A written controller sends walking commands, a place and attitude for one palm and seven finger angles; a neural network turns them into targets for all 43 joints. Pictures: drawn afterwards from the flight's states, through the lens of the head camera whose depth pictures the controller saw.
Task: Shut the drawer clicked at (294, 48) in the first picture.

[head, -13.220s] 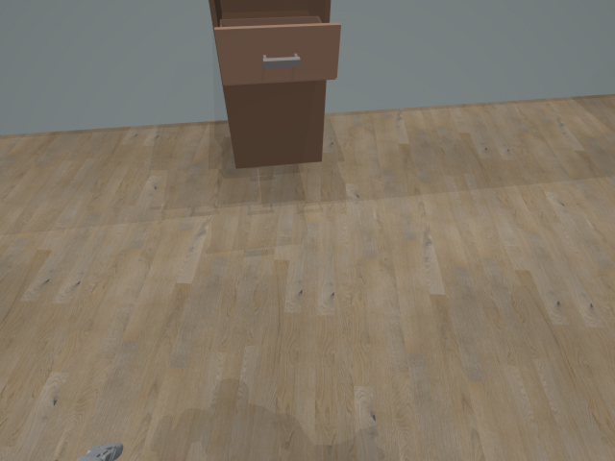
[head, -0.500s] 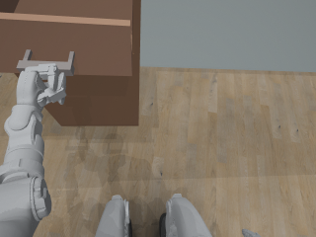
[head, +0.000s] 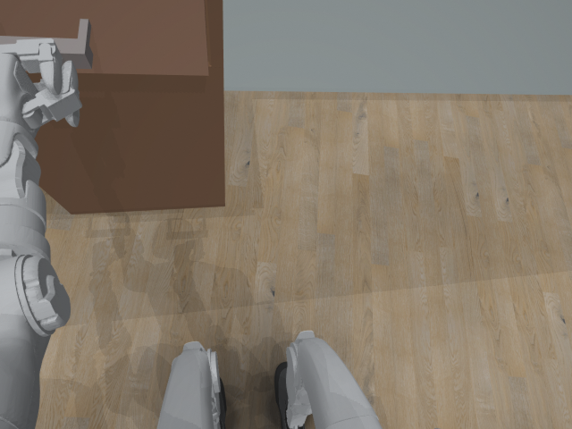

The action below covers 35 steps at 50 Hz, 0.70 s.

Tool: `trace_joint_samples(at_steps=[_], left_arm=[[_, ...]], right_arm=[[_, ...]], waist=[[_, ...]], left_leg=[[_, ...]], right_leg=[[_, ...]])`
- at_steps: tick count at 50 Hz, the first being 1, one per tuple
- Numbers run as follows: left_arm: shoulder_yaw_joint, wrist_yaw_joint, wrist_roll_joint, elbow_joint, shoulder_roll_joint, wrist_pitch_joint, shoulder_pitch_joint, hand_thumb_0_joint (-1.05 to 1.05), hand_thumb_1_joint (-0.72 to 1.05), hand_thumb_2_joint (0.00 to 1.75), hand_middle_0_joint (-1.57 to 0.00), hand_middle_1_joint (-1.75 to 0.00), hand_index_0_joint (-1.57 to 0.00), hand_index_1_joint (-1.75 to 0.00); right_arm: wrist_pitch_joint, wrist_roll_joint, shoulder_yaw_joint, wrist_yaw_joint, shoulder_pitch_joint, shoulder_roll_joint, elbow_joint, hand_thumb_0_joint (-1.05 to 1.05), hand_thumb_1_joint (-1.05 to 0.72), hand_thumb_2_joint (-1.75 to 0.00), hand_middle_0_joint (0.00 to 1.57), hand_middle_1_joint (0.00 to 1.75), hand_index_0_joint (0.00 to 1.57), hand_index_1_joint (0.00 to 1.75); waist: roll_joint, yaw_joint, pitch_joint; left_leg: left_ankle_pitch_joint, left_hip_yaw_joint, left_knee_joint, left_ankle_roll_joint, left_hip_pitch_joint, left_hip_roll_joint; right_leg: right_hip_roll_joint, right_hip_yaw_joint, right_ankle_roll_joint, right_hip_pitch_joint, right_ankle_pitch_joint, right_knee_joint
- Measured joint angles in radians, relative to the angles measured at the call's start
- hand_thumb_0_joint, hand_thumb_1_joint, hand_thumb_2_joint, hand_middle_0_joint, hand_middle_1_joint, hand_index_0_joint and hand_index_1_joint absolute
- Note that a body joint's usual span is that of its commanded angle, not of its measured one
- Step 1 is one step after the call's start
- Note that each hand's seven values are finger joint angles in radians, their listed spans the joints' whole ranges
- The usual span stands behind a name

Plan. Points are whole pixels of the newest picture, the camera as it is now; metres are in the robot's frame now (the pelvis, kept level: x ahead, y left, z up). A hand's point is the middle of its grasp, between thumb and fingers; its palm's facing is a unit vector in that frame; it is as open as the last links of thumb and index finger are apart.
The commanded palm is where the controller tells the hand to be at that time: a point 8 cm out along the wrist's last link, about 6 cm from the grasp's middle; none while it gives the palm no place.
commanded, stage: push the drawer shut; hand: left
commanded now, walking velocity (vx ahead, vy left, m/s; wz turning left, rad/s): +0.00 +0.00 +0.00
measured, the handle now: (37, 39) +0.61 +0.26 +0.06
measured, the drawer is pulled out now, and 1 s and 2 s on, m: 0.02 0.00 0.00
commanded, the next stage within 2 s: pull the fist back off the drawer in 0.54 s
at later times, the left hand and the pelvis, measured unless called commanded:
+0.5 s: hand (62, 71) +0.57 +0.23 +0.06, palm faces +0.03 -1.00 -0.05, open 3.2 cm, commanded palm +0.59 +0.24 +0.06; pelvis -0.01 +0.00 -0.01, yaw +0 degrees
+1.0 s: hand (63, 71) +0.56 +0.23 +0.06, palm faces +0.02 -1.00 -0.04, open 3.3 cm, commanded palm +0.56 +0.24 +0.06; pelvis -0.02 +0.01 -0.01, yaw -1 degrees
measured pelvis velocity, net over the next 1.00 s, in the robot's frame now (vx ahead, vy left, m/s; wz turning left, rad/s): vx -0.02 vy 0.01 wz -0.02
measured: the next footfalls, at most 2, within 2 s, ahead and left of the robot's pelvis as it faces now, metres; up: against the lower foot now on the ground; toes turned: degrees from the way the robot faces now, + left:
none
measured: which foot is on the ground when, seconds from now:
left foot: down 0.00-1.00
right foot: down 0.00-1.00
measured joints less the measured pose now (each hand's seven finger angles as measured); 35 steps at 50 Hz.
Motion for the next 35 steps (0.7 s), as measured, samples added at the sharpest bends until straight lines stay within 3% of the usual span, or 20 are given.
trace_joint_samples(at_steps=[10, 19, 35], left_arm=[[0.011, 0.018, 0.035, 0.036, 0.046, 0.026, -0.083, 0.01, 0.75, 0.88, -1.40, -1.60, -1.40, -1.60], [0.004, 0.010, 0.059, 0.073, 0.085, 0.042, -0.136, -0.02, 0.62, 0.87, -1.40, -1.60, -1.40, -1.60], [-0.088, 0.034, 0.071, 0.116, 0.152, 0.086, -0.264, 0.02, 0.54, 0.87, -1.40, -1.60, -1.40, -1.60]], right_arm=[[0.016, -0.014, 0.010, 0.010, 0.031, 0.005, -0.001, 0.00, -0.90, -0.90, 0.21, 0.30, 0.20, 0.30], [0.015, -0.020, 0.022, 0.011, 0.041, 0.010, 0.009, 0.00, -0.90, -0.90, 0.21, 0.30, 0.20, 0.30], [-0.041, -0.025, 0.044, -0.008, 0.019, 0.003, 0.022, 0.00, -0.90, -0.90, 0.21, 0.30, 0.20, 0.30]], waist=[[0.008, -0.027, 0.008], [0.005, -0.034, 0.009], [-0.004, -0.068, 0.011]], left_leg=[[-0.003, -0.002, 0.007, 0.004, -0.034, 0.002], [0.001, -0.019, 0.021, 0.002, -0.063, 0.000], [0.028, -0.051, 0.054, -0.002, -0.144, -0.010]], right_leg=[[0.003, -0.002, 0.004, -0.030, 0.002, -0.001], [0.002, -0.018, 0.002, -0.049, 0.004, 0.004], [-0.007, -0.050, -0.004, -0.112, 0.025, 0.026]])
